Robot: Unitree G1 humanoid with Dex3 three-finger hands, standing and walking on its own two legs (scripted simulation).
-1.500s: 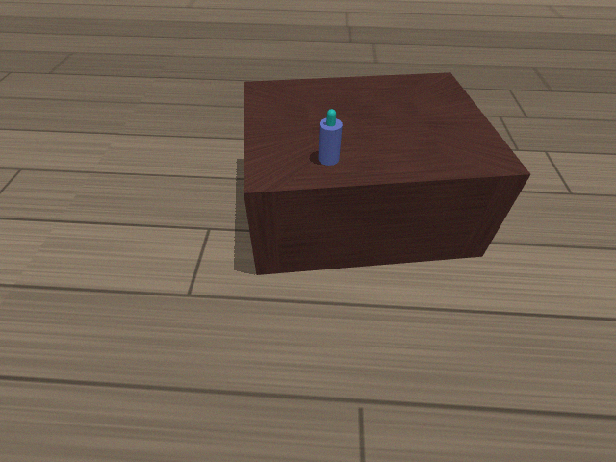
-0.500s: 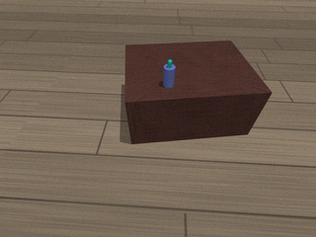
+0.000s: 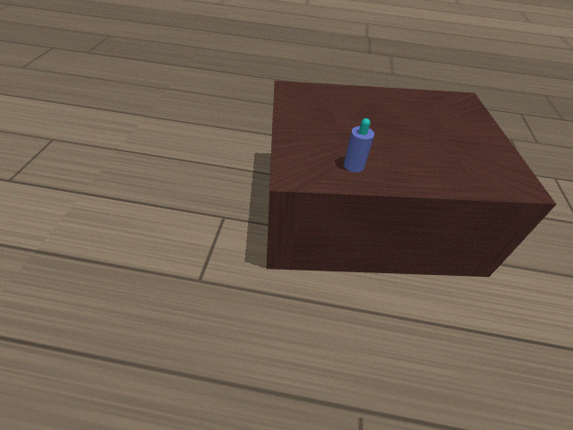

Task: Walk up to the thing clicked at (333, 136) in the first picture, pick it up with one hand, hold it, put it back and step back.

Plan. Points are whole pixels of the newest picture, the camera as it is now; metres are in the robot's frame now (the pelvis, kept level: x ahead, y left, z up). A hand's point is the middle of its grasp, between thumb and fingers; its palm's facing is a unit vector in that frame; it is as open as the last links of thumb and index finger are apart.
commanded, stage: walk up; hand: right
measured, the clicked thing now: (360, 143) +1.02 -0.22 -0.21
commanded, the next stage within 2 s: none
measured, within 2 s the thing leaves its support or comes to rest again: neither
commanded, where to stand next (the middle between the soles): +0.56 -0.01 m, yaw +0 degrees
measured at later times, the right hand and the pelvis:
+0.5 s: hand out of the picture +0.18 -0.26 -0.14, palm faces +0.04 +0.94 -0.35, open 7.4 cm; pelvis +0.20 +0.01 +0.00, yaw -1 degrees
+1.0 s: hand (420, 268) +0.46 -0.26 -0.11, palm faces -0.07 +0.90 -0.44, open 7.4 cm; pelvis +0.38 +0.02 +0.00, yaw +1 degrees
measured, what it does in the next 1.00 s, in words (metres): walks ahead: right foot, then left foot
